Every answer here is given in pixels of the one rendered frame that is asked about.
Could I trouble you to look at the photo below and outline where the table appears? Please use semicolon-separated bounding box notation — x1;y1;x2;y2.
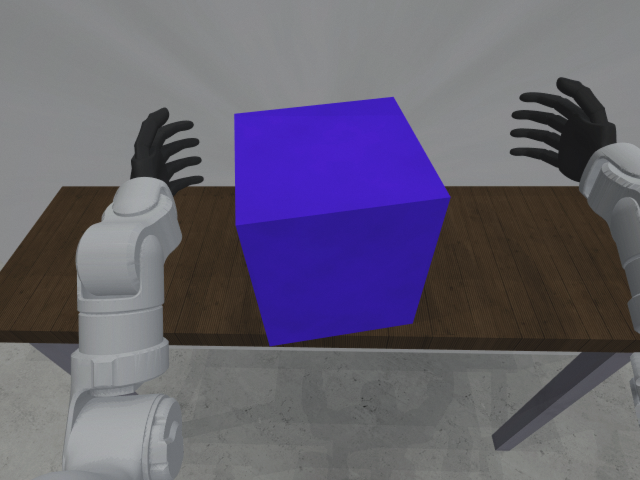
0;186;640;451

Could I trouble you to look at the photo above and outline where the left robot forearm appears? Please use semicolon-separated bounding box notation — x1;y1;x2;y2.
62;177;182;471

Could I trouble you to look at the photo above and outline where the right robot forearm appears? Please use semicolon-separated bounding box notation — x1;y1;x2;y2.
579;143;640;334

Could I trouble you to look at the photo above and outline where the robot left upper arm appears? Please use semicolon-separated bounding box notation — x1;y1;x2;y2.
32;393;184;480

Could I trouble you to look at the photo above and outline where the carton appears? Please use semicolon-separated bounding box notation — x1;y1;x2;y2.
234;97;451;346

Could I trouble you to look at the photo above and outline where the robot left hand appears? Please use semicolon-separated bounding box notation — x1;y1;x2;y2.
130;108;204;197

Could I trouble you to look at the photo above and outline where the robot right hand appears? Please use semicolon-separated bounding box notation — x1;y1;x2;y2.
510;77;617;182

